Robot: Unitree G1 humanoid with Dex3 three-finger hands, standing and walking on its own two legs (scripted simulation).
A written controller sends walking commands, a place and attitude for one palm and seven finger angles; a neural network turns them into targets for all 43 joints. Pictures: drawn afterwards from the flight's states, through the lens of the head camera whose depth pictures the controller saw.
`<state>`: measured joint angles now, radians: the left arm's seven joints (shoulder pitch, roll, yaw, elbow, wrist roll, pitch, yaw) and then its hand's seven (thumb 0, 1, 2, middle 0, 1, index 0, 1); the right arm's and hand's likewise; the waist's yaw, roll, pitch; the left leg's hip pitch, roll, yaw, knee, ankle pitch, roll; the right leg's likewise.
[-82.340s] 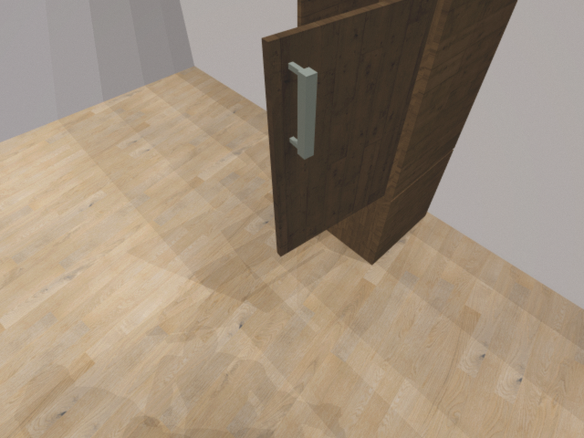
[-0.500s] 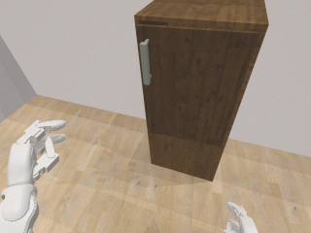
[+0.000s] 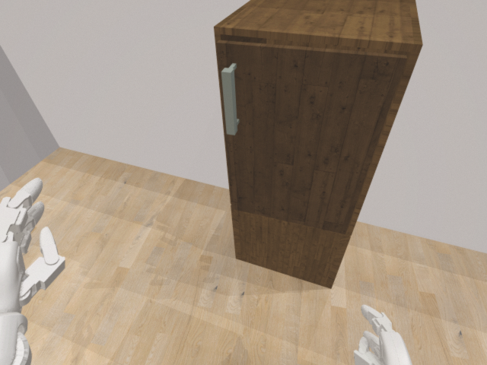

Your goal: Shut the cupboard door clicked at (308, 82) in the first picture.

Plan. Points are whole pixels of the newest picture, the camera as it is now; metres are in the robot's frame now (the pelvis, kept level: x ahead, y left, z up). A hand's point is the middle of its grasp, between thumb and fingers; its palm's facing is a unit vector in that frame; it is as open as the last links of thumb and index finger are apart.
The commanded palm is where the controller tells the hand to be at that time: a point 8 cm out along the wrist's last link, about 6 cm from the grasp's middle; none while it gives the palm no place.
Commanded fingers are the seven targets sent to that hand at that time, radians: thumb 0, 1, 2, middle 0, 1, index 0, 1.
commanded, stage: step back with the hand held close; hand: left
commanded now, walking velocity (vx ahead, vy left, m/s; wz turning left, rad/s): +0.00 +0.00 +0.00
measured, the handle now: (232, 99) +0.69 +0.11 +0.11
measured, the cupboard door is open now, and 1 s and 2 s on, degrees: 3 3 3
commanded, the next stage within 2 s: stop stepping back and stand still in 1.16 s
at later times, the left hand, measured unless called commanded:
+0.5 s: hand (31, 271) +0.17 +0.29 +0.16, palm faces +0.38 -0.77 -0.51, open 7.4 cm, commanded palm +0.11 +0.32 +0.17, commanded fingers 0.00 0.90 0.90 -0.20 -0.30 -0.20 -0.30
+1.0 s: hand out of the picture +0.04 +0.30 +0.17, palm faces +0.54 -0.70 -0.47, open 7.4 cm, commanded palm -0.03 +0.33 +0.17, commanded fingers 0.00 0.90 0.90 -0.20 -0.30 -0.20 -0.30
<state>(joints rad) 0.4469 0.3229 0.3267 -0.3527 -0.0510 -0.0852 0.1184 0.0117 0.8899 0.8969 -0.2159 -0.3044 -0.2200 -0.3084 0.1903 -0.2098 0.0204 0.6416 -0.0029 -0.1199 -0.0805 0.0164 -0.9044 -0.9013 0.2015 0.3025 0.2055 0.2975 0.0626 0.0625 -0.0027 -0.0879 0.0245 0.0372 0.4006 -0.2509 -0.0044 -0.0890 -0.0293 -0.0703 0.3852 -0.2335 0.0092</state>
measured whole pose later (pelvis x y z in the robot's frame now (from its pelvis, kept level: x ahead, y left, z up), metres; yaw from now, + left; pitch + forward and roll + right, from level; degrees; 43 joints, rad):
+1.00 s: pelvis -0.13 +0.01 -0.03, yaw +7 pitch -2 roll -2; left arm 0.50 0.45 0.48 -0.51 -0.01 -0.28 0.16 0.01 0.89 0.90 -0.21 -0.30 -0.22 -0.30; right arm 0.28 -0.22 0.00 0.58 0.01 -0.10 -0.08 0.02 -0.90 -0.90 0.20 0.30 0.21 0.30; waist -0.03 -0.01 0.03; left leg -0.50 0.02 0.03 0.72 -0.27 0.05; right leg -0.44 0.01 0.00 0.65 -0.18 0.03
